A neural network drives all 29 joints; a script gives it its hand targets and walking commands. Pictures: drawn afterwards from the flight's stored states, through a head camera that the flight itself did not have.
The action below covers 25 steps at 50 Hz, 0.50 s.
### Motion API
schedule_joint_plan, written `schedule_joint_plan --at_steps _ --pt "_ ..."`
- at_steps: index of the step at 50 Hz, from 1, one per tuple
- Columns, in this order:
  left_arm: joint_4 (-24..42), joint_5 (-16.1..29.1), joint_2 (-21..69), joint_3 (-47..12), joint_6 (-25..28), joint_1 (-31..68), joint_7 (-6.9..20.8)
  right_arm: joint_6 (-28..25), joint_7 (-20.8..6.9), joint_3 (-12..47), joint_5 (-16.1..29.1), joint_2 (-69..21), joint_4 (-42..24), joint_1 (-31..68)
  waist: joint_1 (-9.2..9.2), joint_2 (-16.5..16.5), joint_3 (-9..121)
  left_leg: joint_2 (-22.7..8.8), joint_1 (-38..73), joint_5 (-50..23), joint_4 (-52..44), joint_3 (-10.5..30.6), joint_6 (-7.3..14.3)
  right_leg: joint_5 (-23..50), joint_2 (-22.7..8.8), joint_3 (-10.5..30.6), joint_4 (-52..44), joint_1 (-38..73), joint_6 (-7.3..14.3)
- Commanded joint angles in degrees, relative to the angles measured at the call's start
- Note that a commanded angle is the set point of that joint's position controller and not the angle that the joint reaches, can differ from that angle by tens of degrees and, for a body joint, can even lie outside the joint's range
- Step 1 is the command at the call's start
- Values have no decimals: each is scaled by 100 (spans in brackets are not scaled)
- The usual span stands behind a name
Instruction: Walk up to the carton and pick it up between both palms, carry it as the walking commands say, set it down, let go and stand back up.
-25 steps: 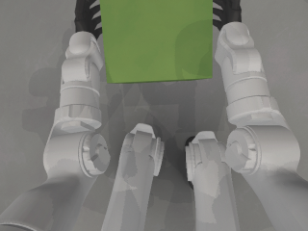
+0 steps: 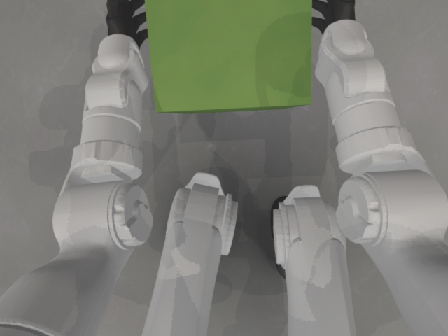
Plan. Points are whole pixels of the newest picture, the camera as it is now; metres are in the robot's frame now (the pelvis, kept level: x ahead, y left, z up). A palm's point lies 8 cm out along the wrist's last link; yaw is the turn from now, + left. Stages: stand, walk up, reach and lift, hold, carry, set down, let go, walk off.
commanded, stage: set down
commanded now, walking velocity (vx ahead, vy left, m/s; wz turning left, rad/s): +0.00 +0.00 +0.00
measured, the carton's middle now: (230, 45) +0.53 +0.07 -0.22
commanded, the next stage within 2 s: none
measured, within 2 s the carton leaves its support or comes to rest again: rests again in 0.76 s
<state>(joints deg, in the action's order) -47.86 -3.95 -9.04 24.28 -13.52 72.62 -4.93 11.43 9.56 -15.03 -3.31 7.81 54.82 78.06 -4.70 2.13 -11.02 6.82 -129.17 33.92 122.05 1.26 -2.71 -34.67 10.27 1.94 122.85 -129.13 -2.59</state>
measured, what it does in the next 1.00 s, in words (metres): stands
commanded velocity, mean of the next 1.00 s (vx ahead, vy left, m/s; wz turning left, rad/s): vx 0.00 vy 0.00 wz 0.00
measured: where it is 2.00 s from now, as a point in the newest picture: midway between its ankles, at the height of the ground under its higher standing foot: (243, 245)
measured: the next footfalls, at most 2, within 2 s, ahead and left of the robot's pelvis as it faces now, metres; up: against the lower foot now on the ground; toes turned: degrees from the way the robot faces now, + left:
none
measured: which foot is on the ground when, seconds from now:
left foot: down 0.00-1.00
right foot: down 0.00-1.00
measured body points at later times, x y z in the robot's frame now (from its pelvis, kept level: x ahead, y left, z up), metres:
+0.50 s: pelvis +0.00 +0.00 -0.01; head +0.35 +0.02 +0.26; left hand +0.51 +0.21 -0.17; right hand +0.56 -0.08 -0.17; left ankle +0.10 +0.12 -0.35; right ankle +0.10 -0.11 -0.35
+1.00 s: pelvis +0.00 +0.00 -0.02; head +0.36 +0.02 +0.25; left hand +0.51 +0.21 -0.19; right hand +0.55 -0.09 -0.19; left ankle +0.10 +0.11 -0.35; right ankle +0.10 -0.11 -0.35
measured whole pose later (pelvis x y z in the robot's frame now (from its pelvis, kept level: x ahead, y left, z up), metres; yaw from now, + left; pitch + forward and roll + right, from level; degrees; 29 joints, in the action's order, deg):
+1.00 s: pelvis +0.00 +0.00 -0.02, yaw +0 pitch +36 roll +1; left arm -53.0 -2.8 -11.0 22.3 -11.4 75.4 -2.5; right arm 8.9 8.2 -12.1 -0.1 11.4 60.9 81.2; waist -5.0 2.2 -19.3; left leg 4.2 -127.5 34.9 126.6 -0.3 -1.4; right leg -35.7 8.2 0.4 127.7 -127.7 -1.1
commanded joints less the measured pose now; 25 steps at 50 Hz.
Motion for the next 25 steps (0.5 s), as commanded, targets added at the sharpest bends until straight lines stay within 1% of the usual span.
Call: schedule_joint_plan --at_steps 1,13,25 --pt "372 592 4914 -2422 126 3573 1674 -146 -1304 1975 450 -5286 -396 3163 -359 209 6314 76 3188 -2436 -884 -491 109 1992 33 -450 -783 2834 187" --pt "166 501 4646 -2203 180 3719 1717 -205 -1328 1825 467 -4978 -217 3308 -380 225 5769 42 2882 -2128 -776 -496 163 1758 16 -391 -706 2696 216" --pt "168 534 4523 -2200 269 3721 1719 -282 -1415 1830 548 -4853 -133 3270 -395 211 5517 10 2882 -2311 -667 -420 193 1869 -3 -373 -566 2527 237"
